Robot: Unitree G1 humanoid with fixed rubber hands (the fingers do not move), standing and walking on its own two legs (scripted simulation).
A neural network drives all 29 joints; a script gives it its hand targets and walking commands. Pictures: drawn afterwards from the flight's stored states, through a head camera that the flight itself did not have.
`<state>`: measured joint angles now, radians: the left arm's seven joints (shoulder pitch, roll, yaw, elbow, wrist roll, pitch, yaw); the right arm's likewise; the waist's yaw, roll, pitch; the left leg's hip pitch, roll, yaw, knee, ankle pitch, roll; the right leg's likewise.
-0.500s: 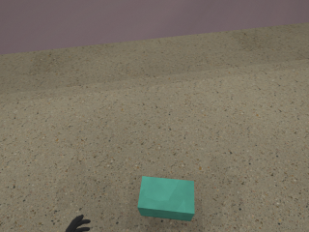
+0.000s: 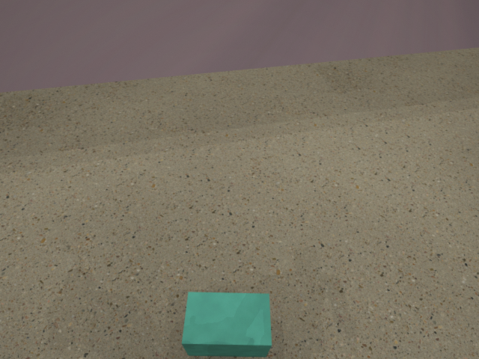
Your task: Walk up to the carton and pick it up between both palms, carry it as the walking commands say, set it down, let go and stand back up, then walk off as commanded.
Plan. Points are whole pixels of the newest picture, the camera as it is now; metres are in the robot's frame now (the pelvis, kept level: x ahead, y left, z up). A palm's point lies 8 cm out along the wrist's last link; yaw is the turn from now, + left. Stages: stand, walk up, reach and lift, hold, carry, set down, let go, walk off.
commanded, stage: walk up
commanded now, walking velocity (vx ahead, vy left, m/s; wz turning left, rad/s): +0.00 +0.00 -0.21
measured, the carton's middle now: (228, 325) +0.36 +0.03 -0.67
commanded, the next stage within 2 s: stand in 1.12 s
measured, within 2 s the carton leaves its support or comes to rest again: neither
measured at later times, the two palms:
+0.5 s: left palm out of the picture +0.03 +0.32 -0.13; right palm out of the picture +0.08 -0.23 -0.11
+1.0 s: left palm out of the picture +0.00 +0.28 -0.12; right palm out of the picture -0.01 -0.20 -0.13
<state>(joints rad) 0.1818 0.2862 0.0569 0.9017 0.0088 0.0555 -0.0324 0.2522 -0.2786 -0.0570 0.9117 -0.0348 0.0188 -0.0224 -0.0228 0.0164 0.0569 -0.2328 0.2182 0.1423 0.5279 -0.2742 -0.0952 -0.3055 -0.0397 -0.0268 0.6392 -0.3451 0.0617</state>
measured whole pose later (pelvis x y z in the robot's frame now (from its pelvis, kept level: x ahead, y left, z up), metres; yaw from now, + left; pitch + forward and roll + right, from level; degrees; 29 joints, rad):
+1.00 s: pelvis -0.03 +0.04 +0.01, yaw +0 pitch -2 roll +0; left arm 0.22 0.19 0.01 1.10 0.01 -0.01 0.03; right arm 0.22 -0.20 -0.04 1.09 -0.01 0.00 -0.02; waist -0.02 0.02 0.05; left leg -0.12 0.02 0.07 0.35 -0.19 0.01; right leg -0.10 0.00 -0.01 0.34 -0.21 -0.01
